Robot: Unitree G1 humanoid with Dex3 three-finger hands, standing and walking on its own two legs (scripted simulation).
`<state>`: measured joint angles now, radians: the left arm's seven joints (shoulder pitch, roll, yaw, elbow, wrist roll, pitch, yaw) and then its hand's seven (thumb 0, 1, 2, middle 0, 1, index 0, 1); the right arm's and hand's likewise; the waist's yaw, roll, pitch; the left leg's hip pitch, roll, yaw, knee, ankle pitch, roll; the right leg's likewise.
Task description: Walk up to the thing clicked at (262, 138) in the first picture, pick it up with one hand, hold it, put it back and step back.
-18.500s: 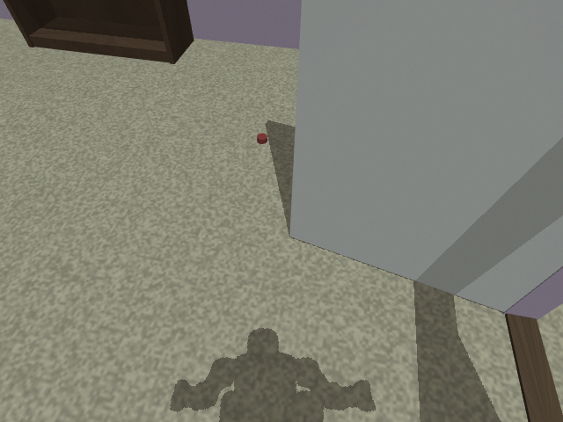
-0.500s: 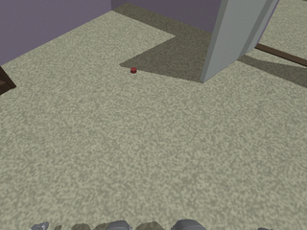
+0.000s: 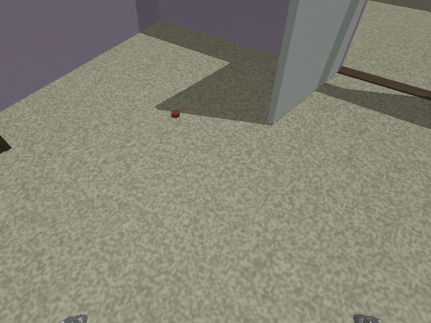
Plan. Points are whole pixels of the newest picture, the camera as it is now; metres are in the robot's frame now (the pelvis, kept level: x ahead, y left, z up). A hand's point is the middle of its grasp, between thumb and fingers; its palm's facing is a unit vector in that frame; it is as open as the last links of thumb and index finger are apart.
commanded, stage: walk up
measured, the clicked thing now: (175, 113) +1.50 +0.27 -0.75
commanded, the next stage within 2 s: stand in 0.20 s
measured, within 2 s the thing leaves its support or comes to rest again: neither
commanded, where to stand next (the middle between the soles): +0.07 +0.00 m, yaw +2 degrees
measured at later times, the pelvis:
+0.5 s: pelvis +0.00 +0.00 +0.01, yaw +2 degrees
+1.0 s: pelvis -0.01 +0.00 +0.01, yaw +3 degrees
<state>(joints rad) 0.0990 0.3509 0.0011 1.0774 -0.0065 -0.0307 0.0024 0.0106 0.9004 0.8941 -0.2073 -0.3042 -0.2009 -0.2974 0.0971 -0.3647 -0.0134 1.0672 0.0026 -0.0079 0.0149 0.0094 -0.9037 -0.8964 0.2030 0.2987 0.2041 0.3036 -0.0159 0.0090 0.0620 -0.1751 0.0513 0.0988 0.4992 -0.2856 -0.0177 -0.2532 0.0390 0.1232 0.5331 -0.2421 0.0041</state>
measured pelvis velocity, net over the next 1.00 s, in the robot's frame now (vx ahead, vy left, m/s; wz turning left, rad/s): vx -0.01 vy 0.00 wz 0.05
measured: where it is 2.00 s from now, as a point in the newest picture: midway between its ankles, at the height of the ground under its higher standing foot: outside the picture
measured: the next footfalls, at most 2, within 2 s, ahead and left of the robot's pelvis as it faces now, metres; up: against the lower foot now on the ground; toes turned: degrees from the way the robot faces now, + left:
none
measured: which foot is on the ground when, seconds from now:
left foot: down 0.00-1.00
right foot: down 0.00-1.00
